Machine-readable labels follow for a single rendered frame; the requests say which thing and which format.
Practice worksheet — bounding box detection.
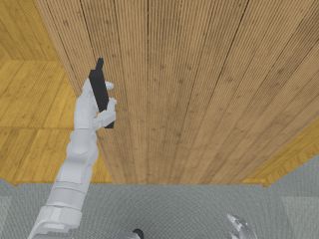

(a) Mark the left robot foot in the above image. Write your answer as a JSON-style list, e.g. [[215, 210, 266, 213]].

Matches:
[[133, 228, 145, 239]]

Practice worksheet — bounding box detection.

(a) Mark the robot right hand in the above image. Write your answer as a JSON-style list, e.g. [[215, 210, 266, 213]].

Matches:
[[226, 212, 257, 239]]

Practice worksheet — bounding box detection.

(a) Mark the handle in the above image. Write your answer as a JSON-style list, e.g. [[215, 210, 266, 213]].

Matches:
[[89, 58, 115, 128]]

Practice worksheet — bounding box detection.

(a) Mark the robot left hand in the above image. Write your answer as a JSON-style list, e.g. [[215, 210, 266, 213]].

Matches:
[[74, 78, 117, 132]]

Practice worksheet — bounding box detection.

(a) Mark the wardrobe door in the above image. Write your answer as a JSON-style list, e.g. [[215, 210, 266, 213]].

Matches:
[[35, 0, 319, 185], [247, 118, 319, 179]]

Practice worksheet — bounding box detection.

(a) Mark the robot left forearm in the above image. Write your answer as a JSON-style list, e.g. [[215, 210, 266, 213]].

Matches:
[[27, 128, 99, 239]]

